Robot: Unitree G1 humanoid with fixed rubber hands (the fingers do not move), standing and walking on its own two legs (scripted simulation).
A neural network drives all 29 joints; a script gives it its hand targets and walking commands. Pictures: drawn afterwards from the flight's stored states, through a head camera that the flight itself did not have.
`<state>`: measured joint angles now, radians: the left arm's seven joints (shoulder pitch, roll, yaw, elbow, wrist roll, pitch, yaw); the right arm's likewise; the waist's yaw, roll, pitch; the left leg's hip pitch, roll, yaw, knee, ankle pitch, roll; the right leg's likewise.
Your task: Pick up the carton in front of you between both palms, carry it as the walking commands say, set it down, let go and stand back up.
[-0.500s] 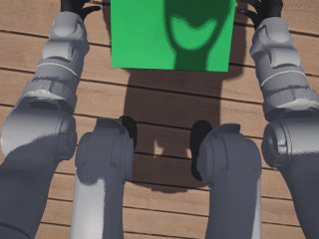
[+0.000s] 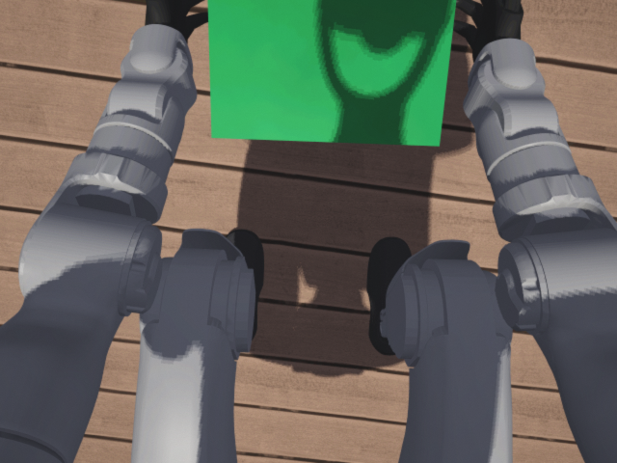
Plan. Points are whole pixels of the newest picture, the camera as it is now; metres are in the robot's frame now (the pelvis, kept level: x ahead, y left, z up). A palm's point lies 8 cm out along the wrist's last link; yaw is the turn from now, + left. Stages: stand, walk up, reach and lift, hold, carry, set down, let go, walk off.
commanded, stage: reach and lift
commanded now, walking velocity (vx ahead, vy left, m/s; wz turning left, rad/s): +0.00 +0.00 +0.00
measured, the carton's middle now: (325, 53) +0.51 +0.01 -0.25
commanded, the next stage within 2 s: none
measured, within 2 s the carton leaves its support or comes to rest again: leaves its support in 0.32 s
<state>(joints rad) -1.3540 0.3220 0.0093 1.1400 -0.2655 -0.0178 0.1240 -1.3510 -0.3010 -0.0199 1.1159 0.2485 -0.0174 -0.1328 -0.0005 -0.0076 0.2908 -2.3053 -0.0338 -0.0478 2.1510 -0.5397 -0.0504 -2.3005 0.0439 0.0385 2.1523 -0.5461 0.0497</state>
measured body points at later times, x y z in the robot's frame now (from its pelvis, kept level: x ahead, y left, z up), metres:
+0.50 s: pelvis +0.00 +0.00 +0.00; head +0.32 +0.01 +0.31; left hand +0.53 +0.16 -0.13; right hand +0.53 -0.15 -0.12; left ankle +0.12 +0.13 -0.34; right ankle +0.12 -0.13 -0.34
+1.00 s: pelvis +0.01 +0.00 +0.13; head +0.25 +0.01 +0.50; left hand +0.49 +0.16 +0.05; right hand +0.50 -0.15 +0.06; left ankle +0.12 +0.13 -0.34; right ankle +0.12 -0.13 -0.34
